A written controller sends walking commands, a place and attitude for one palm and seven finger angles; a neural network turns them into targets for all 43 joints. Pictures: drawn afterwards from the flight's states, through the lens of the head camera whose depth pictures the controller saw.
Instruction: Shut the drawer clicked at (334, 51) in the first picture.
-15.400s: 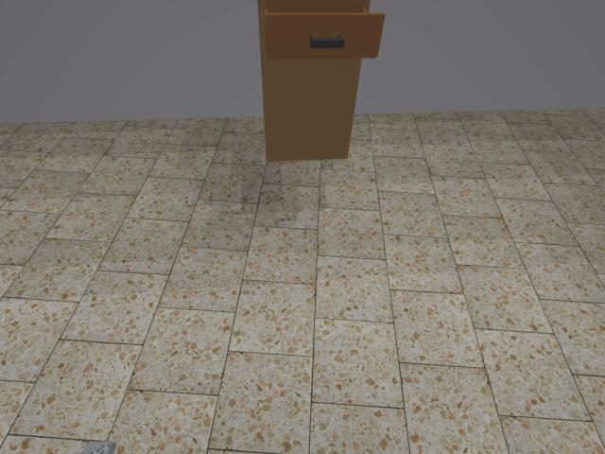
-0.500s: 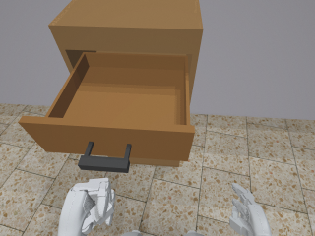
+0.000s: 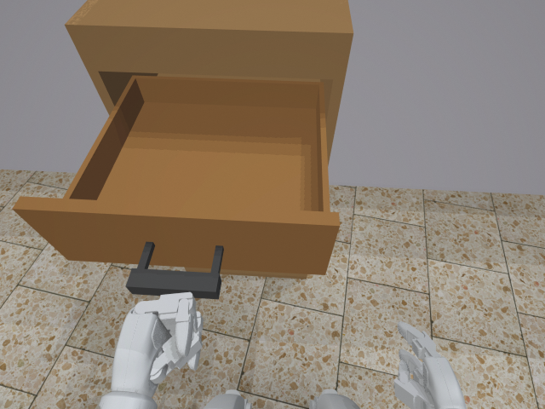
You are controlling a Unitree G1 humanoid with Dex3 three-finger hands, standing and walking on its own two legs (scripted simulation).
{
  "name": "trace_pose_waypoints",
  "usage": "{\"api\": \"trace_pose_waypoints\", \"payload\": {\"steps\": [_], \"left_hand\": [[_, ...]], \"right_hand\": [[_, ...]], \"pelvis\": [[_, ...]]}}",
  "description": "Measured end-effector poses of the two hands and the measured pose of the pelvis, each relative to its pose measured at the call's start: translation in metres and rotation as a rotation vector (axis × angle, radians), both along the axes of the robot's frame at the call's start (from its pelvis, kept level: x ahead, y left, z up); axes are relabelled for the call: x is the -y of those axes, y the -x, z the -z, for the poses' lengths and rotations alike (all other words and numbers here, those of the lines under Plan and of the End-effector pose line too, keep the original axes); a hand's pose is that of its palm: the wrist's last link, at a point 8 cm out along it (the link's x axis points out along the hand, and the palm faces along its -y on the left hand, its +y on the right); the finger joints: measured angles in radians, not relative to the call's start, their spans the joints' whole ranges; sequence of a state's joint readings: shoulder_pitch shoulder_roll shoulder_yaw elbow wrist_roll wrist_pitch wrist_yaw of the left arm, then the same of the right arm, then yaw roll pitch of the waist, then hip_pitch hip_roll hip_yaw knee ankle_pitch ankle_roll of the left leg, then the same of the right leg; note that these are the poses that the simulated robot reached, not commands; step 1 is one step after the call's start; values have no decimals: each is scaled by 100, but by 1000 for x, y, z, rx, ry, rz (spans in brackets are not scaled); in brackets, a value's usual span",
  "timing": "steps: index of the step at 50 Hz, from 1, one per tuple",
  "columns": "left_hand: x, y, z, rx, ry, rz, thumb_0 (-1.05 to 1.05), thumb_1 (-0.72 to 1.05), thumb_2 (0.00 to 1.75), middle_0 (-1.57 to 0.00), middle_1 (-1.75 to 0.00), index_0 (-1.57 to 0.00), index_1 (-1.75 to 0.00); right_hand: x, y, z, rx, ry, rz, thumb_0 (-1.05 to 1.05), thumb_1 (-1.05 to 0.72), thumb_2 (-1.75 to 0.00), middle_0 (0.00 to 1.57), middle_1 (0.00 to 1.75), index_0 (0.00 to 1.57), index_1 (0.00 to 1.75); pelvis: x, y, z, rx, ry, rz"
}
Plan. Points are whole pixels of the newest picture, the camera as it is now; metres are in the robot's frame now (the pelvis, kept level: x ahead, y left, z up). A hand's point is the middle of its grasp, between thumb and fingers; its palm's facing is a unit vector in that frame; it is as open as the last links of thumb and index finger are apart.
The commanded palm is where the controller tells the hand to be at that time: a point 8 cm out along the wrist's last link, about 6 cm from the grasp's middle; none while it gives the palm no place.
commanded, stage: bring the fist close to the handle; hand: left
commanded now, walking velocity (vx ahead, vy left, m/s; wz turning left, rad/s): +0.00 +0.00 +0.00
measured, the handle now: (179, 267) +0.30 +0.14 +0.07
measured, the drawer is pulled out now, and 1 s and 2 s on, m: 0.30 0.24 0.12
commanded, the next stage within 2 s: push the drawer shut in 0.14 s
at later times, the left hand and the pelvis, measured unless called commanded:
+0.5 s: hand (201, 329) +0.22 +0.10 +0.07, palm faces -0.06 -1.00 -0.02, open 3.1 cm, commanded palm +0.21 +0.15 +0.07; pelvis +0.00 +0.01 +0.00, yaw +0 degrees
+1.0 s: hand (209, 284) +0.27 +0.10 +0.06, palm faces -0.08 -1.00 -0.04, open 3.0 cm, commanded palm +0.27 +0.15 +0.07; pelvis -0.01 +0.01 +0.01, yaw +1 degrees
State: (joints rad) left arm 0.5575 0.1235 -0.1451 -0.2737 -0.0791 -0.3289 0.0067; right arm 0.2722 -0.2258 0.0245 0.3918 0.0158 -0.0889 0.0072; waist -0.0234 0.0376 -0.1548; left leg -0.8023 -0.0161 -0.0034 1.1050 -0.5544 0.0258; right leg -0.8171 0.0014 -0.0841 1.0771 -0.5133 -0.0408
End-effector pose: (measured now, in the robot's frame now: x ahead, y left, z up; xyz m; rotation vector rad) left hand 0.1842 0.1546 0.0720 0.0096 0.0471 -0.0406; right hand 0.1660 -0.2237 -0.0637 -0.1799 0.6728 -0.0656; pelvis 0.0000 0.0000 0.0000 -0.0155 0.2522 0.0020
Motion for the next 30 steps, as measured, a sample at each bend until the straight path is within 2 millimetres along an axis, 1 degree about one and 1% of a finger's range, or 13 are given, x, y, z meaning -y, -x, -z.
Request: {"api": "trace_pose_waypoints", "payload": {"steps": [7, 11, 15, 22, 30], "left_hand": [[-3, -2, 6, -6, -5, 4, 2, 90, 89, -140, -160, -140, -160], [-5, -2, 2, 5, 2, -1, 2, 90, 89, -140, -160, -140, -160], [-2, -2, 1, 10, 9, 7, 2, 90, 90, -140, -160, -140, -160], [2, -11, 5, 21, -5, 29, 1, 89, 91, -140, -160, -140, -160], [3, -22, 6, 29, -13, 20, -1, 87, 93, -140, -160, -140, -160]], "right_hand": [[0, -4, 0, 1, 14, -5, 1, -91, -90, 20, 30, 20, 30], [-2, -7, -1, 9, 11, -4, 1, -91, -90, 20, 30, 20, 30], [-6, -9, -3, 16, 9, -10, 1, -91, -90, 20, 30, 20, 30], [-10, -10, 0, 6, 12, -25, 1, -91, -90, 20, 30, 20, 30], [-13, -3, 6, -27, 12, -34, 1, -91, -90, 20, 30, 20, 30]], "pelvis": [[-2, 0, 2, -8, 3, -1], [-4, -1, 2, -8, 5, -2], [-6, -2, 2, -8, 7, -4], [-7, 0, 4, -10, 8, -6], [-8, 4, 3, -4, 10, -13]]}}
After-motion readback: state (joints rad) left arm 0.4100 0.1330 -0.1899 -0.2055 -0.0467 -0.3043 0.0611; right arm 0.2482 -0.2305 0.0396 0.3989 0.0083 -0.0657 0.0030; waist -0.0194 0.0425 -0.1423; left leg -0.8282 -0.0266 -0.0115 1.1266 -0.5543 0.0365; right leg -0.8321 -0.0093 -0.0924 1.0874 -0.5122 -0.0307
